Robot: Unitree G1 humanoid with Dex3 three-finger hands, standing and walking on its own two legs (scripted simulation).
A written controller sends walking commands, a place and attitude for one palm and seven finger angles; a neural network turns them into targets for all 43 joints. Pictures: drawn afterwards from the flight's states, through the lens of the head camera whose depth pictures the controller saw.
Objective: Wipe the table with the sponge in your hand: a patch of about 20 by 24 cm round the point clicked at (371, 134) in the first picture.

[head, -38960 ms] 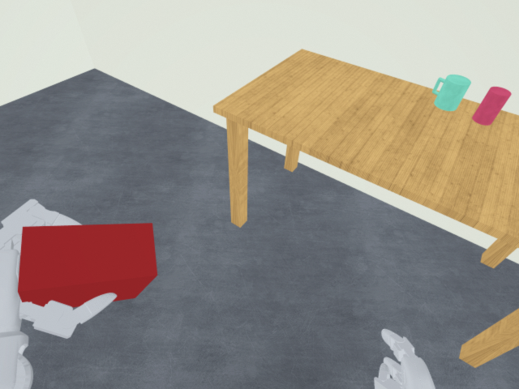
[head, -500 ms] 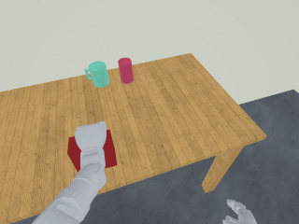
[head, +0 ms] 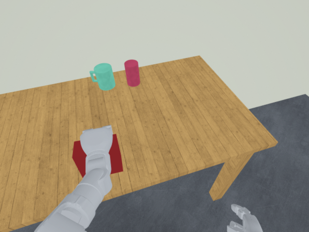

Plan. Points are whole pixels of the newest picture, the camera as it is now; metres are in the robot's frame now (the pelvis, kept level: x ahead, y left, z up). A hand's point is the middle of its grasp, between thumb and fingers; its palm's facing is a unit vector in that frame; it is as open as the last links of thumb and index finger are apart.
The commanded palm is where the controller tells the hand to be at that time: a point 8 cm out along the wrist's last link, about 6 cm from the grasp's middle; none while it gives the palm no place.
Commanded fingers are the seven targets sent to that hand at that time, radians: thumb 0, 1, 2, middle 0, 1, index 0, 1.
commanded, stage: wipe forward along the third lane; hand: left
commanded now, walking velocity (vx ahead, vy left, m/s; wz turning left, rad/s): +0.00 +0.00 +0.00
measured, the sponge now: (101, 161) +0.33 +0.22 -0.06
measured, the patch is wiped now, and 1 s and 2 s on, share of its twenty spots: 0.85 0.90 1.00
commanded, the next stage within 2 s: wipe back along the third lane in 1.60 s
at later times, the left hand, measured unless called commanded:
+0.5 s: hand (104, 142) +0.37 +0.21 -0.02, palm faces -0.11 +0.03 -0.99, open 10.3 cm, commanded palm +0.36 +0.19 +0.00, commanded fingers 0.00 0.10 1.30 -1.20 -1.60 -1.20 -1.60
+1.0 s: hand (105, 129) +0.42 +0.22 -0.01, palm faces -0.12 +0.04 -0.99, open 10.2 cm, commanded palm +0.41 +0.21 +0.01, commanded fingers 0.00 0.10 1.30 -1.20 -1.60 -1.20 -1.60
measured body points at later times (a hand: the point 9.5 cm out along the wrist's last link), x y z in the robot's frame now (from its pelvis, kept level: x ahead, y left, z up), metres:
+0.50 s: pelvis -0.03 -0.01 -0.01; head +0.02 -0.03 +0.44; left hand +0.37 +0.20 +0.04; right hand +0.12 -0.25 -0.15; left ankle -0.02 +0.12 -0.73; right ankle +0.03 -0.11 -0.73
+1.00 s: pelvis -0.05 -0.02 -0.03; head +0.04 -0.03 +0.41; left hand +0.42 +0.21 +0.04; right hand +0.00 -0.30 -0.16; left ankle -0.02 +0.12 -0.72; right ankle +0.03 -0.11 -0.73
